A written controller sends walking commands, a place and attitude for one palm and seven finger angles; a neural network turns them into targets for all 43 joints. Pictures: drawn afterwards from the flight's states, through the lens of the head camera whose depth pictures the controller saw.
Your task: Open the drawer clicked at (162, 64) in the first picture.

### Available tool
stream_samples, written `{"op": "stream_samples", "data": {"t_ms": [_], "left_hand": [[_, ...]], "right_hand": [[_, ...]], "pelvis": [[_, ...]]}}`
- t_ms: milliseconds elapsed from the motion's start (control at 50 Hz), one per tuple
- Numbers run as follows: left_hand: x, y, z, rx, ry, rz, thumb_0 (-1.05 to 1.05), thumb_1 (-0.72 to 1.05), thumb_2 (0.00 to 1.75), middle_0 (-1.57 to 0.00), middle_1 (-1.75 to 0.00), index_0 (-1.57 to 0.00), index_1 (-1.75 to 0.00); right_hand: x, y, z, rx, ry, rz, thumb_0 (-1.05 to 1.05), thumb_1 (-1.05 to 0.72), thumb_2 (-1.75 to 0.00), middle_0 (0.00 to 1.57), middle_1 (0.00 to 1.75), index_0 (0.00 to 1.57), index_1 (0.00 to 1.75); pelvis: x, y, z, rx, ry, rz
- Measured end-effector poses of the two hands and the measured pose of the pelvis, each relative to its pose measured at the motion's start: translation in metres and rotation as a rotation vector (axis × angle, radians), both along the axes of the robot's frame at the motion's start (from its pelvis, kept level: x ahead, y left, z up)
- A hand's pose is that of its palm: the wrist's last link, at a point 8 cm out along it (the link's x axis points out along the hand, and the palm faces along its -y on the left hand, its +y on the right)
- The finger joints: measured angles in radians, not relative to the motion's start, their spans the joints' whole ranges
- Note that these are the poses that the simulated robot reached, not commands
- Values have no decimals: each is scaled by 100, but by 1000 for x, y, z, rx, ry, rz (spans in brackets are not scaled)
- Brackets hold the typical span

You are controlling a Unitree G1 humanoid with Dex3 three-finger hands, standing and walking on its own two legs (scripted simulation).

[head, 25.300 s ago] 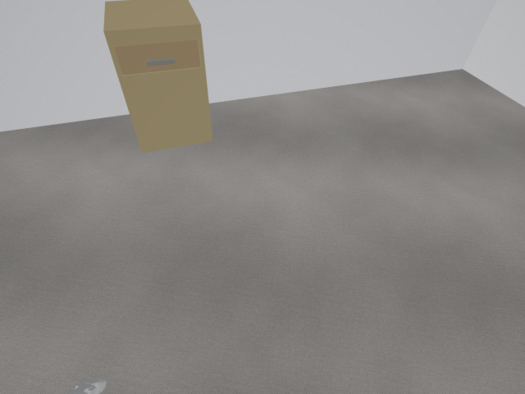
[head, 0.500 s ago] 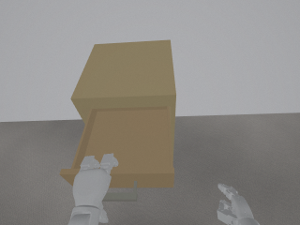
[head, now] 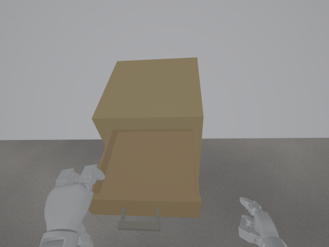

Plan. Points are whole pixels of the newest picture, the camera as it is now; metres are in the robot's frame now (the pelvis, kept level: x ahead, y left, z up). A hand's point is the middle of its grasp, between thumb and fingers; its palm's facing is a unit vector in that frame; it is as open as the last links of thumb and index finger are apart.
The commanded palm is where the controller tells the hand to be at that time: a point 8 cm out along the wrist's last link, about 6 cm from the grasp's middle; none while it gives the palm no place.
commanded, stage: draw the hand back to the body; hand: left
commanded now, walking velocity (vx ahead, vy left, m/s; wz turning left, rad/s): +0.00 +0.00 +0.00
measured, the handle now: (140, 218) +0.25 +0.14 -0.19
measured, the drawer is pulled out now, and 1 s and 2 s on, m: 0.29 0.29 0.29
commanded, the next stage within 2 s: step back with the hand held close in 0.98 s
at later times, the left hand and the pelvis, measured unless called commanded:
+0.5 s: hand (57, 183) +0.19 +0.23 +0.15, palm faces +0.33 -0.86 -0.39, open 11.1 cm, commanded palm +0.14 +0.28 +0.17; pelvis +0.02 +0.01 +0.02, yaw +4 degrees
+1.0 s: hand (34, 182) +0.18 +0.25 +0.18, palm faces +0.42 -0.81 -0.40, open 7.6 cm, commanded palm +0.13 +0.29 +0.20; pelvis +0.01 +0.01 +0.03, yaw +4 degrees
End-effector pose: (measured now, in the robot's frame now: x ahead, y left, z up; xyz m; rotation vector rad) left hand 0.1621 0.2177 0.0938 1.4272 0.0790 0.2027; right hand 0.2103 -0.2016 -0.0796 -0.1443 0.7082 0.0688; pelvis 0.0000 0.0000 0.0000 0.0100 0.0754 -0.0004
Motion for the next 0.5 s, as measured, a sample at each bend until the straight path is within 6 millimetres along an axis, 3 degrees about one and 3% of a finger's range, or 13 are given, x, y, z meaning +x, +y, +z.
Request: {"op": "stream_samples", "data": {"t_ms": [80, 160, 320, 500], "left_hand": [[3, 7, 3, -696, -60, 124, -1, -47, 31, -31, -118, -31, -119], [-2, 6, 14, -1007, -119, 93, -1, -41, 34, -30, -114, -30, -115], [-3, 36, 53, -1024, -244, 56, -1, -19, 43, -29, -100, -28, -100], [-10, 51, 73, -982, -281, 54, 0, 11, 56, -26, -80, -26, -81]], "right_hand": [[0, 11, 11, 13, -72, -31, 2, -91, -90, 20, 29, 20, 30], [-4, 16, 23, -20, -120, -45, 2, -91, -90, 20, 29, 20, 30], [-9, 16, 22, -65, -92, -31, 2, -91, -90, 20, 29, 20, 30], [-7, 10, 21, -85, -61, -41, 2, -91, -90, 20, 29, 20, 30]], "pelvis": [[6, 4, 5, -4, -70, 26], [17, 5, 10, -8, -106, 46], [22, 8, 18, -16, -118, 65], [23, 11, 22, -16, -108, 62]]}}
